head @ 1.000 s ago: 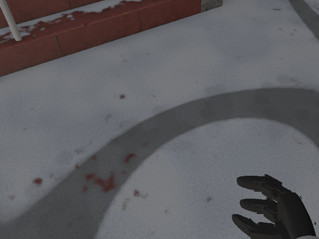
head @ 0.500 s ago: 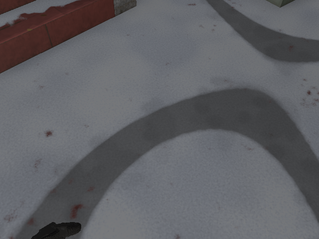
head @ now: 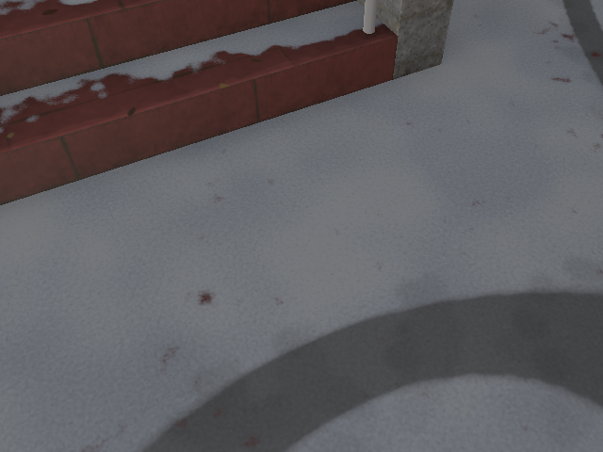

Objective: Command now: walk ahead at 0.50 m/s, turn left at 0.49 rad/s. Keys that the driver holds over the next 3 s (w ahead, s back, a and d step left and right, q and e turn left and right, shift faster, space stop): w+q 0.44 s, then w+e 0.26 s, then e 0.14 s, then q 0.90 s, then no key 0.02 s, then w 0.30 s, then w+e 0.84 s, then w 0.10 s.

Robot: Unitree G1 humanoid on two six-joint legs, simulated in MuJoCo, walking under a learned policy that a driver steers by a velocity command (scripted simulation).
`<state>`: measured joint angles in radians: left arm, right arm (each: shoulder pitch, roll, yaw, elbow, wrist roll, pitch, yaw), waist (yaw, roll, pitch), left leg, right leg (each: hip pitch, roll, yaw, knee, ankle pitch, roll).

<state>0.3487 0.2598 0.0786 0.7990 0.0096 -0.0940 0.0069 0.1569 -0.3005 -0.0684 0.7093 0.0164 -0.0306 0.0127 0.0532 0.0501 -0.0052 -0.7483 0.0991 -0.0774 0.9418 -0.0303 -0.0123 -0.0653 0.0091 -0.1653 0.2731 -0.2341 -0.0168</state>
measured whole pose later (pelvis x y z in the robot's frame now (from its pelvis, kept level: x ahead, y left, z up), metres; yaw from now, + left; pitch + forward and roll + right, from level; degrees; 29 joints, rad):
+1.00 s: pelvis +0.52 +0.10 +0.00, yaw +11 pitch +2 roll +0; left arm 0.19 0.24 0.02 0.75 0.02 -0.06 -0.02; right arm 0.17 -0.29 -0.04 0.68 -0.01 -0.04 -0.03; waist 0.01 0.04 0.06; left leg -0.61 0.06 -0.08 0.98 -0.29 -0.06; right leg -0.27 0.11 0.02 0.36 -0.11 -0.10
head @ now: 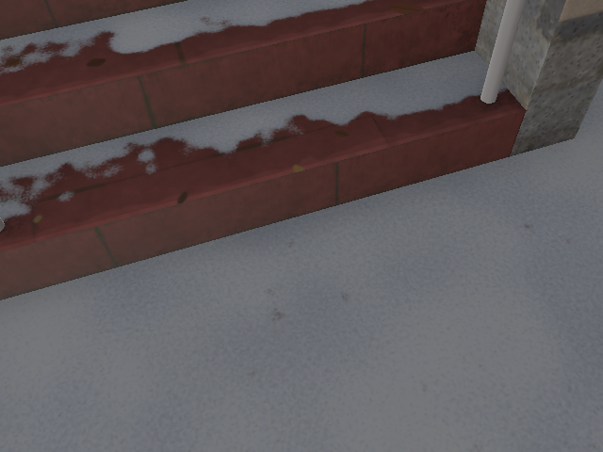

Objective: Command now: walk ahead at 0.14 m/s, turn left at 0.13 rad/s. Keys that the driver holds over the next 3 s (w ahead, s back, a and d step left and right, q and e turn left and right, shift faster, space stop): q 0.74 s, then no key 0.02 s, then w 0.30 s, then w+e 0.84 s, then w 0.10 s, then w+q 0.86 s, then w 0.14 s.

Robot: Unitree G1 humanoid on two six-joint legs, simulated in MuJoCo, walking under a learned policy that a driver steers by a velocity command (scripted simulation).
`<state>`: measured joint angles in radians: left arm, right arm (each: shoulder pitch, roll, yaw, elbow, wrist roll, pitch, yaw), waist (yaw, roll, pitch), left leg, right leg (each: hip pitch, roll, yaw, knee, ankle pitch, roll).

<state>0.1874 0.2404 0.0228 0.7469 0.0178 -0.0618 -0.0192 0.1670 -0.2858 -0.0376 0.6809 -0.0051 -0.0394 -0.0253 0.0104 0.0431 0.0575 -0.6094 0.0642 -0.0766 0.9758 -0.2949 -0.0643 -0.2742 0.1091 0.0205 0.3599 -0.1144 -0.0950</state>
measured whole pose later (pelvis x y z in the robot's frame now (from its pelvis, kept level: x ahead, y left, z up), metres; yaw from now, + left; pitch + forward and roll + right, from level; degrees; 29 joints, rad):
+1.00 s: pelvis +0.13 +0.04 +0.00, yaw +28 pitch +2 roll +1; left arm 0.29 0.26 0.06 0.78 0.00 -0.04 0.01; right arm 0.22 -0.31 -0.07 0.63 0.00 0.00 -0.02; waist 0.04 0.04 -0.03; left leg -0.51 -0.05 -0.10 1.01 -0.34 -0.02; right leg -0.18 0.01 0.06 0.40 -0.25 -0.03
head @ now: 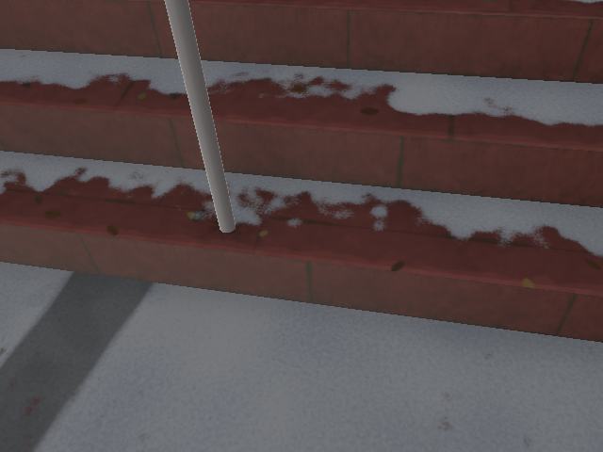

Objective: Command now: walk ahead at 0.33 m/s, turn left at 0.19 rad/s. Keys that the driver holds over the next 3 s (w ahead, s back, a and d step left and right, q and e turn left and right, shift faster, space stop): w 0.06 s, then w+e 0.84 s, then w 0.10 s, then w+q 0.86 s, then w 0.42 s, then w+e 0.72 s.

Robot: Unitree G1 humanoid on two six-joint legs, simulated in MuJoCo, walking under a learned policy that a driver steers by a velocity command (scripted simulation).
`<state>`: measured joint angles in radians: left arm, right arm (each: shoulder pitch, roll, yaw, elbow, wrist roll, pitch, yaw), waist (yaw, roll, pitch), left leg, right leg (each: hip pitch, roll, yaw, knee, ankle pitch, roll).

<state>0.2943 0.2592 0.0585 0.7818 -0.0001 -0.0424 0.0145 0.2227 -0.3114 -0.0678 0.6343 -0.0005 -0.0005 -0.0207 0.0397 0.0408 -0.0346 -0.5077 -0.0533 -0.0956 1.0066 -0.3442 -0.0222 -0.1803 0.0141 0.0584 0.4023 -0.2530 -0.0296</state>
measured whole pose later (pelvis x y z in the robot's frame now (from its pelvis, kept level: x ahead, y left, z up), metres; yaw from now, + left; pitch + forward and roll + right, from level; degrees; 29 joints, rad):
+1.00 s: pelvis +0.41 -0.07 +0.00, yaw -27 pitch +1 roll +0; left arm 0.29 0.28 0.06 0.69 -0.01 -0.06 -0.01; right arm 0.13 -0.32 -0.04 0.68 -0.02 -0.10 -0.01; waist 0.04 0.04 0.06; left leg -0.67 0.12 -0.08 0.98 -0.19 -0.06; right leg -0.21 0.12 0.07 0.34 -0.15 -0.10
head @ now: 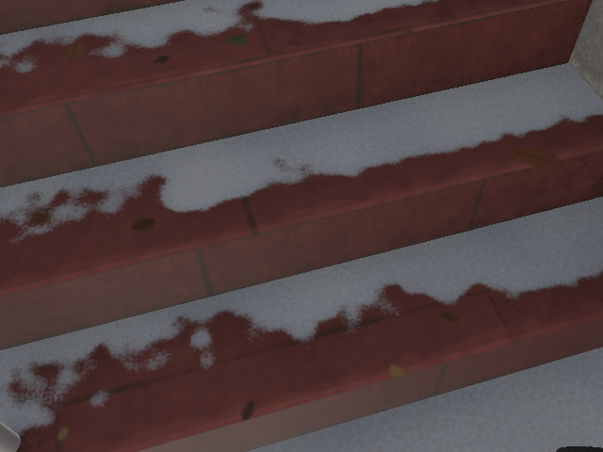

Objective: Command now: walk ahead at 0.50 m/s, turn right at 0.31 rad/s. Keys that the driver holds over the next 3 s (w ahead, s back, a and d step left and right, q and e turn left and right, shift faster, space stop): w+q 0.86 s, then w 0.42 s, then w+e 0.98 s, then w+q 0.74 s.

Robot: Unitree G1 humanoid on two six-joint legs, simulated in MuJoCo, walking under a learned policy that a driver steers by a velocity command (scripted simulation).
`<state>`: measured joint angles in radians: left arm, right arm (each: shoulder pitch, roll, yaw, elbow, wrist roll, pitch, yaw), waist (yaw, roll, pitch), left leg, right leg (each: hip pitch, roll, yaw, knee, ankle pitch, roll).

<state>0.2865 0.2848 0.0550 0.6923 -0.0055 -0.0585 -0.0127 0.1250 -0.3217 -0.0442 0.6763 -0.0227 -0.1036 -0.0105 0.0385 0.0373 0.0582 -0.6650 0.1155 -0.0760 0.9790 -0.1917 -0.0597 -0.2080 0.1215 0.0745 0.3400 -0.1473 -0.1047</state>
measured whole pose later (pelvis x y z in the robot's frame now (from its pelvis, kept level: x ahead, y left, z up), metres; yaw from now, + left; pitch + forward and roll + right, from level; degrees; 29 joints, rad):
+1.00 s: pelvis +0.53 +0.03 +0.13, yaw +27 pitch +0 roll -1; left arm 0.35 0.24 0.04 0.83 0.03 -0.04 0.02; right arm 0.11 -0.28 -0.03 0.66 0.03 -0.03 0.05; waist 0.01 0.04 -0.05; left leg -0.82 -0.09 -0.10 1.97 -0.18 0.13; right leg -0.49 -0.08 -0.16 0.86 -0.37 -0.02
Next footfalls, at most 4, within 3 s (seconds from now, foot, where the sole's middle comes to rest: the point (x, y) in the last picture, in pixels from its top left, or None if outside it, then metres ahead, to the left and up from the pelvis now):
0.26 left None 0.28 0.13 -0.78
0.80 right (358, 321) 0.66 -0.03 -0.60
1.44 left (133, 208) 0.82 0.43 -0.42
1.98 right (203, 37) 1.15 0.30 -0.25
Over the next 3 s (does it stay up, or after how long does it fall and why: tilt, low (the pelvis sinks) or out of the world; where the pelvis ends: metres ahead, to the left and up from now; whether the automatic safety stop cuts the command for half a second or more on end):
stays up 1.54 0.38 0.71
